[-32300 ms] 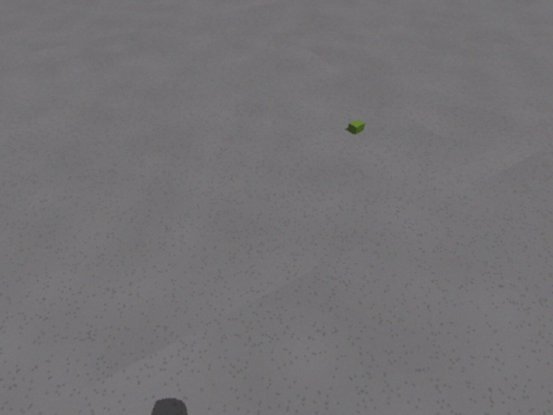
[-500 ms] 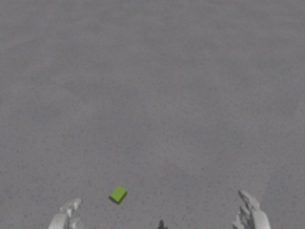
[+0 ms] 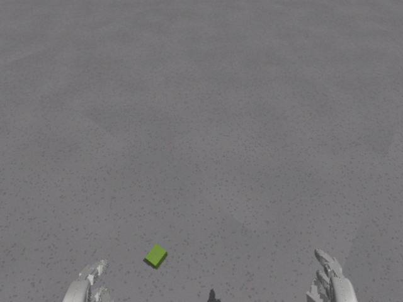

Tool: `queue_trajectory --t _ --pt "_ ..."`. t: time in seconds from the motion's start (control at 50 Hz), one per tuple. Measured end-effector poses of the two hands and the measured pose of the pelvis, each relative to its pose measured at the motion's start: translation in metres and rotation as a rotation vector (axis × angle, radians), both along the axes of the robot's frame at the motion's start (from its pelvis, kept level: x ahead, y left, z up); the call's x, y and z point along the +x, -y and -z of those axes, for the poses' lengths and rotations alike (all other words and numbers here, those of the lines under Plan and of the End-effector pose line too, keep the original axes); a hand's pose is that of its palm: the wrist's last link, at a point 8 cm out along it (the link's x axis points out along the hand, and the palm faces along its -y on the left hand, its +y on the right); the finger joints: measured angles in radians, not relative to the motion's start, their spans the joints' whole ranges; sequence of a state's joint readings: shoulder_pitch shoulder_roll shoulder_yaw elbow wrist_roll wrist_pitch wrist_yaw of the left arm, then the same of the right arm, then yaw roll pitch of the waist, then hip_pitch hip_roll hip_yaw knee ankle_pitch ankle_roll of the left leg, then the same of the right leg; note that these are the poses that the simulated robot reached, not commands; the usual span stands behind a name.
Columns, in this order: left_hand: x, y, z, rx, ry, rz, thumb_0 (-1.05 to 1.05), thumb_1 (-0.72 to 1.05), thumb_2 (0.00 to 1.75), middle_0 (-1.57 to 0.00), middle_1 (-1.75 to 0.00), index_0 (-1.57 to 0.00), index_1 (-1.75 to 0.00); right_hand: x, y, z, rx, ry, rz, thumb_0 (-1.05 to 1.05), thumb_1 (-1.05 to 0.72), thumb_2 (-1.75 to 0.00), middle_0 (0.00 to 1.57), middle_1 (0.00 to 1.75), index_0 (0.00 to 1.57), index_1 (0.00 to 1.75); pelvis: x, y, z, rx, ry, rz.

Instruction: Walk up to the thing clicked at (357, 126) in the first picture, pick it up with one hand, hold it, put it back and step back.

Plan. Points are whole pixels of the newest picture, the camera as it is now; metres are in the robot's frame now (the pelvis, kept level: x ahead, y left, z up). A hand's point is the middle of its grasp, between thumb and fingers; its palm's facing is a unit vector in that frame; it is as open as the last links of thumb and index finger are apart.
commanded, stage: home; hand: left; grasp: from above
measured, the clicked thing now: (156, 256) +0.47 +0.20 -0.69
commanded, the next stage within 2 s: stand in 0.02 s
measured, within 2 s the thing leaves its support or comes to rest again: neither
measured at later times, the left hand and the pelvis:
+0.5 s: hand out of the picture +0.07 +0.25 -0.11, palm faces +0.04 -0.94 -0.34, open 7.4 cm; pelvis -0.01 +0.01 +0.04, yaw +0 degrees
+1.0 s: hand out of the picture +0.03 +0.24 -0.09, palm faces +0.05 -0.94 -0.34, open 7.4 cm; pelvis -0.01 +0.00 +0.07, yaw +1 degrees
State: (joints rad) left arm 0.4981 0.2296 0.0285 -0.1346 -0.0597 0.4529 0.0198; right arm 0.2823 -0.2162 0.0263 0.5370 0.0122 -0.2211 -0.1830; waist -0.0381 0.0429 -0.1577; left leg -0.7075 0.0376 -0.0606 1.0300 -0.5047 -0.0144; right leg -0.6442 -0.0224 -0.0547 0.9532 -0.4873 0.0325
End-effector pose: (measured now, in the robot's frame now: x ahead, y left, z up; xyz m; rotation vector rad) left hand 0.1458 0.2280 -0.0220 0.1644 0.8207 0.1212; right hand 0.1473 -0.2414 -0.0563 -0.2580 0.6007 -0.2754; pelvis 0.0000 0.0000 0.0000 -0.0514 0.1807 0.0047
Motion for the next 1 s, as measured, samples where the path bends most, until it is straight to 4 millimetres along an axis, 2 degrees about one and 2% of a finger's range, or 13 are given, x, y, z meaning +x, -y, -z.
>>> queue_trajectory --t 0.12,0.22,0.3,0.44,0.54,0.66,0.8,1.0 --pt "-0.002 -0.003 0.0 0.003 -0.005 -0.001 0.01 0.9 0.9 -0.2 -0.3 -0.2 -0.3 0.0 -0.003 0.0 0.003 -0.003 -0.003 0.01 -0.9 -0.9 0.2 0.3 0.2 0.3 0.0 -0.002 0.0 -0.002 0.0 0.001" --pt "-0.001 -0.022 0.025 0.102 0.004 0.031 0.01 0.9 0.9 -0.21 -0.3 -0.2 -0.3 -0.01 0.001 0.018 -0.047 -0.275 -0.165 0.01 -0.9 -0.9 0.2 0.3 0.2 0.3 -0.009 -0.003 -0.012 0.031 0.097 -0.001" --pt "-0.018 -0.042 0.038 0.127 -0.079 0.007 0.01 0.9 0.9 -0.21 -0.3 -0.2 -0.3 -0.026 0.012 0.019 -0.017 -0.387 -0.148 0.01 -0.9 -0.9 0.21 0.3 0.21 0.3 -0.012 -0.005 -0.021 0.046 0.136 0.003" --pt "-0.067 -0.061 0.049 0.141 -0.255 -0.056 0.01 0.9 0.9 -0.21 -0.3 -0.2 -0.3 -0.05 0.025 0.016 0.004 -0.492 -0.076 0.01 -0.9 -0.9 0.2 0.3 0.2 0.3 -0.008 -0.008 -0.035 0.042 0.172 -0.003" --pt "-0.095 -0.063 0.051 0.128 -0.342 -0.095 0.01 0.9 0.9 -0.21 -0.3 -0.2 -0.3 -0.06 0.025 0.014 0.016 -0.535 -0.05 0.0 -0.9 -0.9 0.2 0.3 0.2 0.3 -0.005 -0.008 -0.044 0.044 0.197 -0.006" --pt "-0.113 -0.058 0.049 0.112 -0.399 -0.116 0.01 0.9 0.9 -0.21 -0.3 -0.2 -0.3 -0.067 0.022 0.011 0.039 -0.564 -0.032 0.0 -0.9 -0.9 0.2 0.3 0.2 0.3 -0.005 -0.008 -0.053 0.046 0.225 -0.012" --pt "-0.12 -0.055 0.044 0.108 -0.428 -0.119 0.01 0.9 0.9 -0.21 -0.3 -0.2 -0.3 -0.075 0.023 0.008 0.058 -0.59 -0.02 0.0 -0.9 -0.9 0.2 0.3 0.2 0.3 -0.008 -0.005 -0.06 0.051 0.243 -0.014" --pt "-0.122 -0.054 0.036 0.128 -0.443 -0.124 0.01 0.9 0.9 -0.21 -0.3 -0.2 -0.3 -0.089 0.038 0.008 0.065 -0.631 0.001 0.0 -0.9 -0.9 0.2 0.3 0.2 0.3 -0.01 0.003 -0.066 0.054 0.249 -0.017"
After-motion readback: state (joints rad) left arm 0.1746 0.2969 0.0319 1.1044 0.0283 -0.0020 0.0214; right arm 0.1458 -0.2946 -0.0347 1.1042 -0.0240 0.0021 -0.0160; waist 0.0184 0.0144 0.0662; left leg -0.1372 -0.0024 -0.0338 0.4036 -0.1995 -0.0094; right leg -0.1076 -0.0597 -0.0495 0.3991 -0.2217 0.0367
